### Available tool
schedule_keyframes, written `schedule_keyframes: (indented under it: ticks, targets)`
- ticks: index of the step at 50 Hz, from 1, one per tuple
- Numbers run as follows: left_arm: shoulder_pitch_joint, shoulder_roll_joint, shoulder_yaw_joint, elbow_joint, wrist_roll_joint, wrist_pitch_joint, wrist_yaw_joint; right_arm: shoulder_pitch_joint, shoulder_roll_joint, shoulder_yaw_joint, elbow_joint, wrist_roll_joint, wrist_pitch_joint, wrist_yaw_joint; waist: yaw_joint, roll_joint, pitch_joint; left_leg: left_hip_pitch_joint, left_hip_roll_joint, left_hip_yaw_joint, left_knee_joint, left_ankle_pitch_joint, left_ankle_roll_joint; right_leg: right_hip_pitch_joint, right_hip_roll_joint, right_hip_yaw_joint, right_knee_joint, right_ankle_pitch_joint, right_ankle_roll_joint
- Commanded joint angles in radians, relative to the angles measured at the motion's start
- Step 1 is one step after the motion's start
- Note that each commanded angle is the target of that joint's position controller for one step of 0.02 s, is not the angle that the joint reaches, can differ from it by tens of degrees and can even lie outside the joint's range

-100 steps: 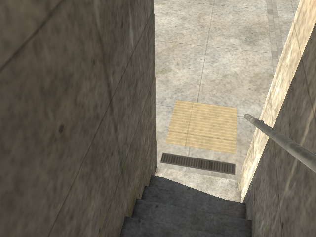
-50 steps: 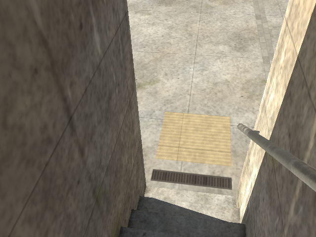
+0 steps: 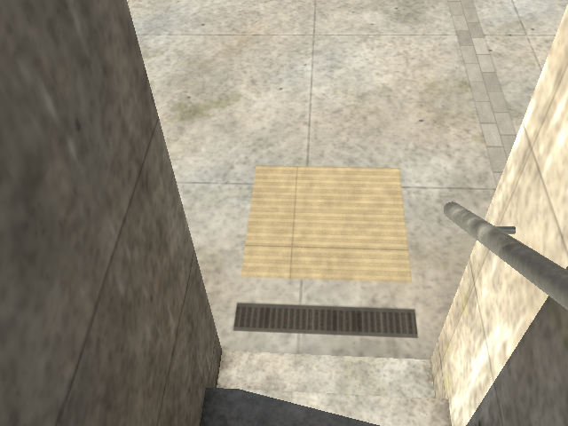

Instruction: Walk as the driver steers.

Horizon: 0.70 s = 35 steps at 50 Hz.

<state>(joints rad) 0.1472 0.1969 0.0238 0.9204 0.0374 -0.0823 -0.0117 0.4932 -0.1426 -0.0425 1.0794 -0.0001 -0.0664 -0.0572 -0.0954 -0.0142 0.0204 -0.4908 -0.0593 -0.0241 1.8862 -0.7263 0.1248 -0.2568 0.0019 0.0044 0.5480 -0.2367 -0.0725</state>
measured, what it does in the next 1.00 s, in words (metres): goes down: left foot 0.20 m lower, then right foot 0.20 m lower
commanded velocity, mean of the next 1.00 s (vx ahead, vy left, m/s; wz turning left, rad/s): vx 0.50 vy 0.00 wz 0.00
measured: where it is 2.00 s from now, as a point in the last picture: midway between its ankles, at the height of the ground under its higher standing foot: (326, 361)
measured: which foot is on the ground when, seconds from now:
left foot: up 0.00-0.22, down 0.24-0.60, up 0.62-1.00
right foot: down 0.00-0.26, up 0.28-0.58, down 0.60-1.00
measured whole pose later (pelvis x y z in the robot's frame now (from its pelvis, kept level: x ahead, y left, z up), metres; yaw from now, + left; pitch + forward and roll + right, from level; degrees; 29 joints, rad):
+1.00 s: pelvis +0.59 -0.10 -0.55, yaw +0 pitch -1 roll -2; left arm 0.61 0.13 0.01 1.02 0.00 -0.06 0.06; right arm 0.09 -0.17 -0.01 0.93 0.01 -0.06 -0.02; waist 0.13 0.09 0.01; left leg -0.44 -0.03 -0.02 0.55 0.26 0.01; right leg -0.26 0.22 -0.02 1.31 -0.93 -0.17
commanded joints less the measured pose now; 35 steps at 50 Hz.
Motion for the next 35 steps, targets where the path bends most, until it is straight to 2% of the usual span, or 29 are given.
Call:
schedule_keyframes:
  ticks: [1,2,3,4,5,8,10,11,12,13,14,15,16,17,18,19,20,21,23,25,27,28,29,30,31,32,33,34,35]
  targets:
    - [0.44,0.159,0.031,0.08,0.006,-0.001,0.032,-0.087,-0.111,-0.034,-0.069,-0.019,-0.047,-0.007,0.173,-0.072,0.037,-0.788,0.036,-0.059,-0.171,0.185,-0.013,0.536,-0.265,0.208,0.075,0.563,-0.139]
    - [0.408,0.132,0.017,0.063,0.006,-0.002,0.039,-0.112,-0.113,-0.042,-0.079,-0.02,-0.033,0.004,0.111,-0.015,0.025,-0.589,0.05,-0.056,-0.469,0.392,-0.029,0.309,-0.219,0.156,0.07,0.458,-0.119]
    - [0.214,0.098,0.011,0.017,0.004,-0.007,0.053,-0.159,-0.08,-0.026,-0.133,-0.024,-0.024,0.016,-0.013,0.03,0.09,-0.165,0.059,0.041,-0.945,0.688,-0.101,-0.205,-0.144,0.065,0.011,0.224,-0.139]
    - [0.119,0.055,0.013,0.027,-0.017,-0.012,0.058,-0.058,-0.073,-0.033,-0.067,-0.029,-0.008,0.024,-0.055,0.003,0.054,0.252,-0.001,0.11,-0.956,0.922,-0.124,-0.515,-0.098,0.077,0.055,0.178,-0.17]
    - [0.117,0.091,0.028,0.047,-0.023,-0.027,0.068,0.04,-0.037,-0.03,-0.024,-0.038,-0.003,0.026,-0.091,-0.031,-0.024,0.375,-0.019,0.091,-0.873,1.128,-0.123,-0.529,-0.093,0.074,0.171,0.063,-0.152]
    - [0.172,0.042,0.03,0.078,-0.06,-0.047,0.053,-0.106,0.006,0.006,-0.1,-0.024,-0.003,0.04,-0.05,0.001,0.015,0.476,-0.066,0.167,-1.166,1.44,-0.148,-0.561,0.017,-0.042,0.404,-0.149,-0.05]
    - [0.2,0.068,0.039,0.084,-0.046,-0.01,0.066,-0.126,-0.059,-0.002,-0.129,-0.021,0.005,0.028,-0.007,-0.07,0.108,0.425,-0.016,0.115,-1.354,1.275,-0.114,-0.44,-0.02,0.028,0.544,-0.029,-0.06]
    - [0.212,0.084,0.044,0.09,-0.03,-0.003,0.071,-0.013,-0.086,-0.013,-0.084,-0.03,0.014,0.023,-0.04,-0.1,0.099,0.445,0.054,0.014,-1.386,1.295,-0.067,-0.383,-0.025,0.068,0.716,0.018,-0.074]
    - [0.127,0.126,0.056,0.076,-0.019,0.008,0.062,0.291,-0.134,-0.043,0.005,-0.055,0.032,0.019,-0.2,-0.109,0.019,0.605,0.084,-0.025,-1.318,1.238,0.02,-0.429,-0.014,0.088,1.051,0.099,-0.083]
    - [0.121,0.094,0.058,0.056,-0.036,0.013,0.049,0.337,-0.234,-0.06,0.003,-0.037,0.057,0.041,-0.232,0.002,0.036,0.627,0.216,-0.229,-1.571,1.195,0.137,-0.46,0.128,0.027,1.431,-0.158,-0.065]
    - [0.381,0.001,0.038,0.02,-0.039,0.004,0.047,0.293,-0.24,-0.05,0.014,-0.052,0.013,0.045,-0.021,0.325,-0.013,0.87,0.357,-0.381,-1.187,1.573,0.119,-0.789,0.1,0.098,1.368,-0.588,-0.079]
    - [0.393,0.035,0.031,0.086,0.012,0.001,0.055,0.288,-0.178,-0.04,0.017,-0.028,-0.007,0.045,-0.035,0.23,0.034,0.906,0.388,-0.395,-1.15,1.627,0.132,-0.952,0.066,0.185,1.318,-0.617,-0.114]
    - [0.348,0.087,0.044,0.068,0.026,-0.009,0.063,0.228,-0.19,-0.035,-0.006,-0.031,-0.028,0.039,0.0,0.042,0.078,0.786,0.33,-0.314,-1.204,1.307,0.097,-0.968,0.041,0.239,1.048,-0.32,-0.104]
    - [0.261,0.085,0.042,0.082,0.037,0.003,0.049,0.148,-0.126,-0.017,-0.018,-0.02,-0.015,0.03,0.035,-0.053,0.065,0.657,0.277,-0.329,-1.2,1.233,0.099,-0.914,0.036,0.139,1.038,-0.289,-0.086]
    - [0.202,0.068,0.038,0.0,0.066,-0.001,0.05,0.131,-0.116,0.0,-0.024,0.011,-0.03,0.004,0.078,-0.015,0.075,0.44,0.371,-0.42,-1.294,1.454,0.177,-0.772,-0.018,0.183,0.646,0.028,-0.005]
    - [0.154,0.057,0.029,-0.003,0.056,0.019,0.055,0.077,-0.177,-0.022,-0.018,-0.005,-0.022,-0.007,0.091,0.094,0.074,0.27,0.409,-0.496,-1.286,1.44,0.21,-0.615,-0.05,0.116,0.621,0.099,0.052]
    - [0.133,0.093,0.036,0.019,0.048,0.053,0.068,0.103,-0.177,-0.033,-0.018,-0.005,-0.032,-0.012,0.055,0.096,0.086,0.182,0.312,-0.456,-1.261,1.294,0.15,-0.532,-0.005,0.049,0.734,0.101,0.08]
    - [0.013,0.123,0.042,-0.034,0.024,0.043,0.059,0.076,-0.09,-0.017,-0.012,0.006,-0.04,-0.016,0.067,-0.025,0.106,0.104,0.175,-0.354,-1.146,0.818,0.092,-0.517,-0.051,0.142,0.444,0.395,0.077]
    - [-0.017,-0.003,-0.008,-0.046,0.017,0.027,0.004,0.011,-0.05,0.0,-0.048,0.038,-0.042,-0.032,0.094,-0.076,0.114,-0.229,0.02,-0.189,-1.106,0.449,0.042,-0.127,0.019,-0.026,0.197,0.884,0.055]
    - [0.099,-0.019,-0.019,-0.021,0.009,0.031,-0.002,-0.032,-0.103,-0.006,-0.059,0.038,-0.055,-0.038,0.132,0.063,0.089,-0.328,0.018,-0.191,-1.025,0.471,0.018,0.085,0.059,-0.033,0.278,0.941,0.043]
    - [0.101,0.057,-0.001,-0.051,0.029,0.033,0.035,-0.052,-0.096,-0.007,-0.082,0.019,-0.045,-0.038,0.103,0.118,0.113,-0.194,0.005,-0.205,-0.855,0.515,0.004,-0.018,0.078,-0.022,0.259,0.758,0.032]
    - [0.258,0.079,0.01,-0.017,0.013,0.031,0.046,-0.13,-0.108,-0.006,-0.108,-0.008,-0.023,-0.04,0.176,0.164,0.061,-0.131,-0.01,-0.198,-0.663,0.646,0.017,0.026,0.055,-0.006,0.17,0.682,0.018]
    - [0.459,0.108,0.026,0.057,0.014,0.033,0.057,-0.131,-0.096,-0.006,-0.103,-0.01,-0.013,-0.022,0.234,0.106,0.001,-0.143,-0.007,-0.143,-0.467,0.906,0.015,0.223,0.078,-0.054,0.144,0.61,-0.002]
    - [0.733,0.178,0.061,0.145,-0.008,0.033,0.061,-0.142,-0.129,-0.01,-0.095,-0.006,-0.02,0.011,0.386,0.041,-0.054,-0.295,0.01,-0.103,-0.057,0.953,0.003,0.529,-0.016,0.065,0.044,0.573,-0.088]
    - [0.839,0.22,0.088,0.179,-0.048,0.046,0.049,-0.274,-0.11,-0.021,-0.109,-0.01,-0.019,0.013,0.525,-0.182,0.011,-0.482,-0.195,0.005,0.499,0.132,-0.012,0.573,-0.138,0.169,-0.068,0.729,-0.179]
    - [0.629,0.194,0.052,0.137,-0.033,0.029,0.02,-0.044,-0.005,0.008,-0.214,0.016,-0.033,0.002,0.195,-0.277,0.023,-0.812,-0.123,-0.057,0.417,-0.086,0.008,0.662,-0.32,0.348,0.179,1.078,-0.225]
    - [0.563,0.119,0.033,0.125,-0.061,0.007,0.006,-0.02,0.001,0.016,-0.18,-0.042,-0.028,-0.011,0.161,-0.136,0.02,-0.776,-0.061,-0.058,0.243,-0.038,0.043,0.553,-0.309,0.369,0.122,1.059,-0.229]
    - [0.549,0.112,0.025,0.149,-0.064,-0.016,0.011,-0.03,-0.004,0.014,-0.122,-0.075,-0.007,-0.008,0.133,0.028,0.071,-0.715,-0.032,-0.147,0.171,0.0,0.064,0.334,-0.295,0.359,0.064,0.773,-0.231]
    - [0.489,0.116,0.024,0.13,-0.045,-0.014,0.022,-0.052,-0.013,-0.002,-0.111,-0.067,0.009,-0.011,0.076,0.058,0.072,-0.679,-0.024,-0.131,0.168,-0.041,0.038,0.172,-0.307,0.435,0.066,0.645,-0.271]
